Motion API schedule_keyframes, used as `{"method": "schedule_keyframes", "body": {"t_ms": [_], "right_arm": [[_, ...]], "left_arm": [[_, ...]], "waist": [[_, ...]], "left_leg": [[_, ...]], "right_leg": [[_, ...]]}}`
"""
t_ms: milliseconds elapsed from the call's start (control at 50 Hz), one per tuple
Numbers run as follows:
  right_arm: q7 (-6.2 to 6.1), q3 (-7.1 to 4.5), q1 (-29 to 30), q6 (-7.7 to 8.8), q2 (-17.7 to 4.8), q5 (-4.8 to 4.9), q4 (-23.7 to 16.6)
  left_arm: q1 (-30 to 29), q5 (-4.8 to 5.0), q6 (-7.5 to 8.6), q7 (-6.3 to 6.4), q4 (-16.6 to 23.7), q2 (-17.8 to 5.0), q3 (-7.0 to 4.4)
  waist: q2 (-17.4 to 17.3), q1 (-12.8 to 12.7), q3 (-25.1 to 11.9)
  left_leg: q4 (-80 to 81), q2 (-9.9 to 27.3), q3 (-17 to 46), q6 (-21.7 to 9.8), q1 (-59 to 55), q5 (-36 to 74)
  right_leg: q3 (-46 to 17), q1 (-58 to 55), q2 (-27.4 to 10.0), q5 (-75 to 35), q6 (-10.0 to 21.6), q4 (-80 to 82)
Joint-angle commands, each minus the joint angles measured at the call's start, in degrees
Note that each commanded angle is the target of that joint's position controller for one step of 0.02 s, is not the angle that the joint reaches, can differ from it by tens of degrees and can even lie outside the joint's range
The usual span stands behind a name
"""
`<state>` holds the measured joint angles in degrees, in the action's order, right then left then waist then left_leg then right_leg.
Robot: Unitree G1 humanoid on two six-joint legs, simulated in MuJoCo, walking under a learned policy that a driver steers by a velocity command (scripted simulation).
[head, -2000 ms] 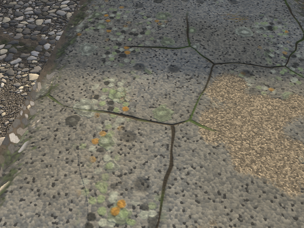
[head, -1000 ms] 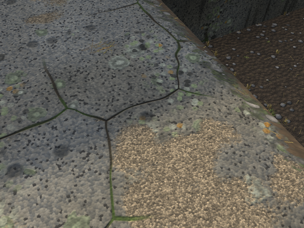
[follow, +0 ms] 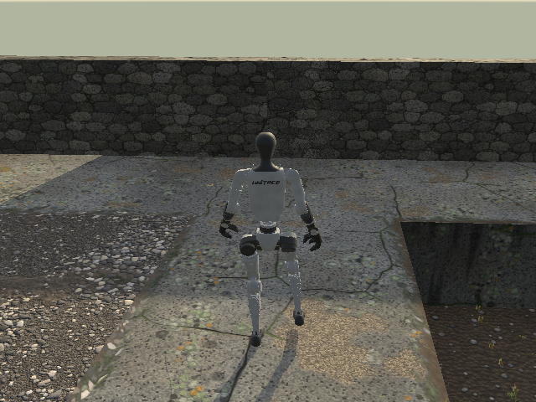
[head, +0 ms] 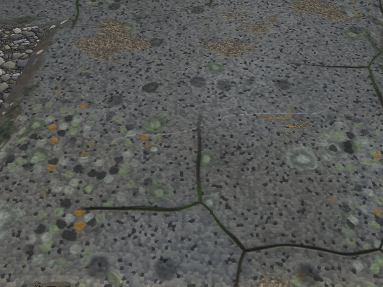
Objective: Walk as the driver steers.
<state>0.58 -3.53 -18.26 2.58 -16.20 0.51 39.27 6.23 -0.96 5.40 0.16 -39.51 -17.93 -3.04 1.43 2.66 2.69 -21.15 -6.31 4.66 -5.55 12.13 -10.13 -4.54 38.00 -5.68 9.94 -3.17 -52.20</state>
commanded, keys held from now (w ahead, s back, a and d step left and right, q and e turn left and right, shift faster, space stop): w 0.72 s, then w+e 0.28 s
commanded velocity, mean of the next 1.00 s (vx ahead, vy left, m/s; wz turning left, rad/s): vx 0.50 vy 0.00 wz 0.07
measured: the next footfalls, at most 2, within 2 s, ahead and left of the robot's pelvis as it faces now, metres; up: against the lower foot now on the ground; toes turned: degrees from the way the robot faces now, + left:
right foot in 0.22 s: +0.31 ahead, -0.15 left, +0.00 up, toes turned +6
left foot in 0.74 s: +0.57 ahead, +0.13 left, +0.00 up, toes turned +7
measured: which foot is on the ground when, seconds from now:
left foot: down 0.00-0.24, up 0.26-0.72, down 0.74-1.00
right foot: up 0.00-0.20, down 0.22-0.76, up 0.78-1.00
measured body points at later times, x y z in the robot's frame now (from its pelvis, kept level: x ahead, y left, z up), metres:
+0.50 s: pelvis +0.28 -0.06 +0.00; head +0.30 -0.07 +0.45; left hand +0.28 +0.22 -0.11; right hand +0.47 -0.30 -0.10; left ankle +0.34 +0.12 -0.68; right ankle +0.27 -0.15 -0.75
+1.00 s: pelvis +0.54 +0.04 +0.00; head +0.56 +0.05 +0.45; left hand +0.65 +0.32 -0.12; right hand +0.62 -0.24 -0.11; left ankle +0.53 +0.12 -0.75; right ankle +0.61 -0.13 -0.67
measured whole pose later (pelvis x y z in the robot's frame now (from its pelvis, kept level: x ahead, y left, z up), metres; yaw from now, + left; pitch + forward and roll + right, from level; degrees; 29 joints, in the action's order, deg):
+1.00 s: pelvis +0.54 +0.04 +0.00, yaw +1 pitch +0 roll +2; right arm 1.1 -3.5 -16.9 5.8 -14.8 -0.9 45.5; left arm 13.3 1.6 1.9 0.1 -45.6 -18.3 -3.7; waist 3.1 1.8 1.6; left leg -16.9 -2.6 -7.5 -3.4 7.2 -10.3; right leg -4.9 36.6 -5.5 11.0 -0.5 -60.4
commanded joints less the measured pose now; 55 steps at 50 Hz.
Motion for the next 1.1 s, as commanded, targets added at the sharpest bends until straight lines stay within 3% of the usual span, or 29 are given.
{"method": "schedule_keyframes", "body": {"t_ms": [20,80,140,200,220,240,260,280,300,320,340,380,460,520,600,660,700,720,740,760,780,800,820,840,860,880,940,1000,1100], "right_arm": [[-1.13,-2.72,2.1,0.86,-9.7,0.45,-3.6],[-1.21,-2.54,-1.5,0.82,-9.6,0.64,-1.5],[-1.14,-2.4,-3.6,0.56,-9.2,0.63,0.0],[-1.09,-2.44,-2.6,-0.06,-9.2,0.5,0.5],[-1.0,-1.84,-2.3,-0.08,-7.5,0.28,0.2],[-1.04,-0.73,-3.3,0.04,-5.1,-0.65,-1.0],[-1.06,0.32,-10.6,0.77,-1.7,0.9,-1.1],[-1.16,-0.39,-8.0,1.11,-6.6,1.39,-0.6],[-1.12,-1.2,-1.2,1.2,-9.2,1.55,-1.7],[-1.16,-0.97,2.5,1.27,-8.6,0.87,-2.7],[-0.97,-0.99,4.3,1.5,-7.8,0.06,-3.3],[-0.63,-0.9,2.8,1.43,-5.9,0.07,-2.8],[-0.58,0.05,6.3,1.19,-3.2,-0.38,-3.8],[-0.14,0.62,11.4,1.69,-2.1,-0.27,-4.6],[0.83,0.75,18.1,2.29,-2.1,0.42,-6.1],[1.7,0.46,20.7,2.65,-3.1,0.65,-7.5],[1.91,-0.16,18.3,2.82,-4.5,0.49,-7.0],[1.71,-0.97,13.3,2.83,-5.9,0.22,-5.7],[1.14,-2.33,5.1,2.78,-8.6,-0.14,-3.4],[0.34,-3.5,-5.7,2.51,-13.1,-0.97,-1.9],[0.7,-3.76,-6.4,2.19,-15.2,-1.01,-1.0],[0.69,-2.41,-5.8,2.13,-9.5,-0.44,-1.4],[0.53,-1.72,-2.4,2.25,-7.8,-0.25,-1.2],[0.6,-1.29,1.1,2.43,-6.7,-0.54,-1.2],[0.77,-0.95,3.8,2.71,-5.1,-0.78,-1.1],[0.79,-0.85,5.2,3.21,-4.6,-1.23,-0.8],[0.65,-1.29,6.4,4.46,-4.7,-1.29,1.0],[-0.01,-1.75,5.4,4.57,-5.8,-1.63,2.9],[-0.95,-2.2,3.0,3.65,-7.9,-1.02,4.9]], "left_arm": [[-2.9,0.13,0.45,-0.35,3.4,-2.4,-0.29],[-7.4,0.99,1.16,-1.42,4.2,-2.5,-0.02],[-8.9,1.15,1.7,-2.09,5.0,-4.3,-0.65],[-3.5,1.1,2.11,-1.97,4.0,-5.7,-1.61],[2.4,0.66,2.32,-1.64,2.6,-7.5,-2.56],[11.2,-0.09,2.42,-1.33,1.8,-10.8,-3.36],[17.1,0.15,1.65,-1.73,-1.0,-14.4,-4.64],[18.0,1.92,1.45,-2.17,-1.3,-9.2,-3.36],[14.8,1.85,1.16,-1.97,-0.9,-6.5,-2.48],[11.5,1.08,0.77,-1.8,-0.3,-5.7,-1.93],[9.6,0.74,0.56,-1.74,-0.4,-4.7,-1.51],[8.3,0.32,0.76,-1.59,-0.6,-3.5,-0.98],[9.9,1.33,0.9,-1.1,-2.4,-6.0,-1.62],[11.4,1.66,0.31,-0.78,-3.6,-7.1,-1.79],[15.6,2.19,-0.46,-0.67,-6.0,-8.0,-1.83],[17.0,2.42,-1.42,-0.41,-7.4,-8.6,-2.07],[16.4,2.44,-2.04,-0.08,-7.7,-9.7,-2.41],[15.3,2.52,-2.31,0.09,-7.7,-9.9,-2.43],[15.6,2.24,-2.39,0.15,-7.4,-8.5,-1.81],[15.5,0.52,-2.15,0.21,-5.6,-4.8,-0.25],[22.7,1.51,-1.14,-0.1,-5.2,0.6,1.28],[18.4,2.85,-0.55,-0.3,-5.9,-6.1,-0.32],[13.4,3.74,-0.25,-0.47,-4.4,-8.0,-1.13],[11.3,3.35,-0.34,-0.27,-4.1,-7.2,-1.08],[10.7,2.64,-0.76,-0.19,-4.1,-6.5,-1.32],[12.2,2.67,-1.47,-0.22,-4.5,-5.5,-1.37],[12.7,2.77,-3.2,-0.05,-4.8,-2.8,-1.22],[9.0,2.4,-3.45,-0.11,-3.3,-2.3,-1.25],[-0.1,2.07,-2.76,-1.9,-0.3,-0.4,-0.32]], "waist": [[-5.2,-0.6,-2.9],[-6.0,1.9,-2.2],[-6.7,2.1,-1.4],[-8.7,-1.3,-2.4],[-7.6,-4.1,-6.7],[-1.6,-7.2,-15.5],[15.8,-5.5,-21.9],[11.0,-7.4,-18.1],[5.6,-8.2,-10.0],[1.9,-6.9,-6.1],[1.3,-5.7,-3.1],[4.0,-3.5,-3.1],[3.1,-3.7,-2.1],[2.7,-5.5,-1.3],[2.5,-7.9,0.0],[2.9,-7.6,1.0],[3.5,-5.3,-0.6],[3.4,-2.1,-3.6],[2.2,1.7,-9.2],[-5.5,5.4,-18.6],[-19.9,1.5,-24.8],[-12.1,4.0,-19.8],[-9.5,3.4,-11.9],[-5.9,1.5,-8.1],[-5.9,-0.1,-5.2],[-7.4,-1.9,-4.6],[-6.2,-3.5,-2.5],[-4.7,-2.9,-0.7],[-3.2,0.5,1.8]], "left_leg": [[7.7,11.5,9.4,-8.2,3.1,9.4],[7.1,12.9,10.6,-7.3,1.7,5.0],[3.3,15.7,14.2,-6.6,-4.6,5.2],[-2.3,15.9,15.3,-4.9,-7.8,14.9],[-10.0,12.8,13.0,-3.3,-6.6,20.7],[-25.7,9.1,9.4,-1.0,1.5,12.3],[-44.8,0.4,3.1,3.7,22.2,-17.0],[-51.4,2.7,6.5,3.9,30.7,-22.5],[-52.7,5.1,5.8,3.7,33.4,-17.5],[-51.0,7.6,3.1,3.8,32.2,-13.3],[-47.3,9.4,2.2,4.1,31.2,-10.3],[-42.8,11.4,1.1,4.5,26.1,-7.2],[-32.3,12.4,-1.1,6.3,26.8,-2.2],[-21.5,11.9,-2.3,6.6,24.8,7.4],[-12.8,10.0,-3.7,6.3,21.4,13.6],[-9.2,9.3,-3.4,4.4,21.8,9.8],[-7.4,8.0,-4.4,2.7,17.0,6.2],[-5.5,6.5,-6.0,1.3,9.4,6.4],[-5.5,7.3,-5.2,-0.5,-4.2,7.7],[-7.8,19.5,8.1,-4.4,-22.1,9.8],[-1.1,30.1,32.4,-11.9,-35.8,-3.8],[2.3,28.5,32.2,-9.7,-31.6,-11.5],[3.8,26.8,23.5,-7.5,-24.3,-9.6],[5.6,24.4,17.7,-6.4,-17.2,-4.5],[7.6,22.4,13.1,-5.9,-12.0,-0.6],[9.5,21.3,9.5,-5.5,-8.2,2.1],[13.1,20.6,2.3,-5.9,-3.7,9.0],[14.2,20.2,-3.4,-5.7,-5.0,13.7],[14.9,19.6,-11.3,-3.9,-8.1,15.8]], "right_leg": [[1.6,-5.6,2.5,-12.0,-1.0,12.0],[1.8,-9.1,3.8,-17.8,-0.3,18.8],[1.1,-8.2,3.9,-13.1,1.8,22.7],[3.3,-15.0,5.3,-6.7,5.1,26.2],[2.7,-24.5,4.2,-7.9,7.2,26.5],[-6.9,-40.2,-5.0,-9.8,11.6,24.0],[-32.1,-57.9,-15.7,4.2,20.9,29.9],[-39.3,-56.9,-16.5,18.9,20.1,35.1],[-31.7,-50.2,-14.4,19.2,17.5,36.2],[-25.2,-43.4,-12.0,13.4,16.3,37.0],[-21.0,-38.2,-9.9,7.8,16.3,38.4],[-15.3,-33.4,-6.8,0.3,15.6,40.6],[-8.8,-31.3,-6.5,-9.2,17.0,43.5],[-4.0,-31.2,-4.8,-11.6,15.5,44.1],[-2.1,-32.9,-5.5,-12.0,14.5,43.1],[-3.0,-37.9,-8.1,-14.3,13.6,40.7],[-2.7,-40.1,-8.7,-22.4,12.4,36.7],[-0.8,-39.6,-7.2,-31.1,11.3,30.8],[0.8,-34.7,-4.3,-32.7,9.7,20.6],[3.0,-22.2,-0.3,-14.4,7.5,1.9],[1.6,-2.3,8.4,22.8,4.9,-14.6],[-3.9,3.5,5.6,22.9,5.2,-20.1],[-2.9,5.7,3.4,17.3,5.5,-20.0],[-1.8,3.6,1.1,12.4,5.1,-17.9],[-1.7,2.0,-0.3,9.2,4.5,-15.2],[-2.1,-1.4,-1.6,6.7,4.1,-14.2],[-2.2,-2.2,-2.0,2.9,2.8,-12.4],[-3.2,1.9,-1.8,-4.8,2.1,-5.7],[2.2,0.5,-0.7,-15.0,3.1,9.7]]}}
Velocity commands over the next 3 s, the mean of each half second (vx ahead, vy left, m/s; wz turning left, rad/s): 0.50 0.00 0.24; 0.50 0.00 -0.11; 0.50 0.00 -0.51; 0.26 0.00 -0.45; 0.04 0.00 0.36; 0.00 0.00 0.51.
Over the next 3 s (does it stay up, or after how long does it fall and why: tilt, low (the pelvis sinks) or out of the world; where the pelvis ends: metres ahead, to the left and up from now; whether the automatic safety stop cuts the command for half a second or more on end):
stays up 1.06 -0.08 0.00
